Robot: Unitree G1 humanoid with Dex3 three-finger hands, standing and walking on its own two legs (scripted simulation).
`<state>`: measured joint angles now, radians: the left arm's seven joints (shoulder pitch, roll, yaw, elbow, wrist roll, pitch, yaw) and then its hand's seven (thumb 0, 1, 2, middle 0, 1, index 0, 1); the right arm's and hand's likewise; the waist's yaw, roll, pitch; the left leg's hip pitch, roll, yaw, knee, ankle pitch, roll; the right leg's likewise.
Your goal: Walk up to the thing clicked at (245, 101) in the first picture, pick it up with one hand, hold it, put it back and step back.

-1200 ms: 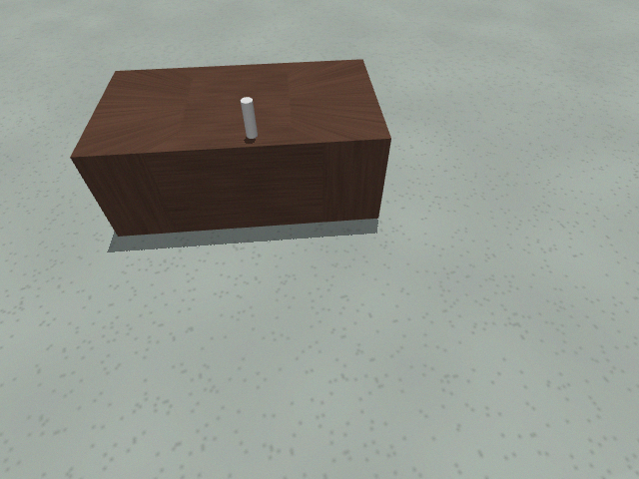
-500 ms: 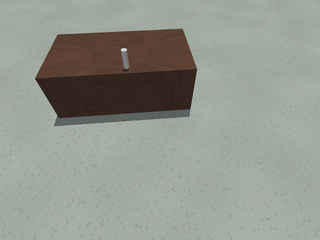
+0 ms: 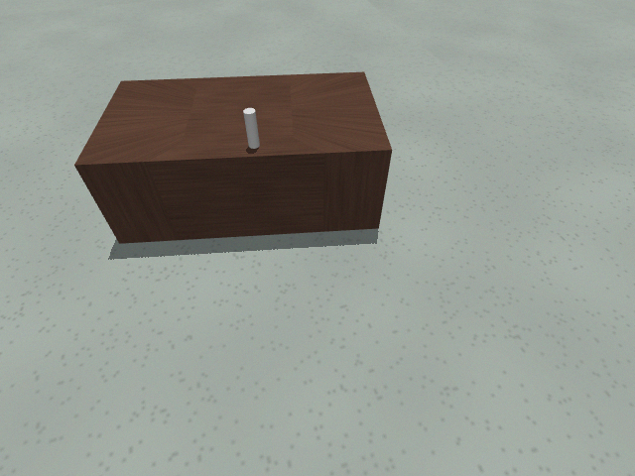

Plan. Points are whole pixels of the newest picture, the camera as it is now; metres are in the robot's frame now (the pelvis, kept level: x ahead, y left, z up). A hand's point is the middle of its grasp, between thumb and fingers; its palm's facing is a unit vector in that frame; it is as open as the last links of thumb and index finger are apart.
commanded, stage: walk up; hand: left
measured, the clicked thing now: (251, 128) +1.27 +0.25 -0.29
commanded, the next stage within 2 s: none
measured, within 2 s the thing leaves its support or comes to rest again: neither
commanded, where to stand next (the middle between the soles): +0.91 +0.01 m, yaw +5 degrees
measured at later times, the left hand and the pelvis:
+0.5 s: hand out of the picture +0.13 +0.27 -0.18, palm faces +0.08 -0.93 -0.36, open 7.4 cm; pelvis +0.16 +0.00 -0.03, yaw +4 degrees
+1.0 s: hand (181, 353) +0.33 +0.25 -0.13, palm faces +0.12 -0.89 -0.43, open 7.4 cm; pelvis +0.36 -0.04 -0.02, yaw +6 degrees
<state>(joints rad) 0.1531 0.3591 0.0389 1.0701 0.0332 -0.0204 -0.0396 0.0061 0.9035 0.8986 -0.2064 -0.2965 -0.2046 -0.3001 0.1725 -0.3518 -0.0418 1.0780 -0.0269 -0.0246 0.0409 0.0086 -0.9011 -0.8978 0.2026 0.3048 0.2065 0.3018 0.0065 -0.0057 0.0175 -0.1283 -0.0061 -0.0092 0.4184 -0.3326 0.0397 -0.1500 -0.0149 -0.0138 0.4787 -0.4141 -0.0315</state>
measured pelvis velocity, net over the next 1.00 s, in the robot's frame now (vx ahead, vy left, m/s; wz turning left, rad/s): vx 0.36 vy -0.04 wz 0.10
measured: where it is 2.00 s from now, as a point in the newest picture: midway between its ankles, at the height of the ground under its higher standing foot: (325, 326)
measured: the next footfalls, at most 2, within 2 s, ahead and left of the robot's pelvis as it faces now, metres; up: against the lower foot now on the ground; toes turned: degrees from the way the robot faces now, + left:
left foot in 0.44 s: +0.31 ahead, +0.11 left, +0.00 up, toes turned +7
right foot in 0.84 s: +0.42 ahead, -0.17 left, +0.00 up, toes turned +0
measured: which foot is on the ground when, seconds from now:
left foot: down 0.00-0.12, up 0.14-0.42, down 0.44-0.84, up 0.86-1.00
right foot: down 0.00-0.48, up 0.50-0.82, down 0.84-1.00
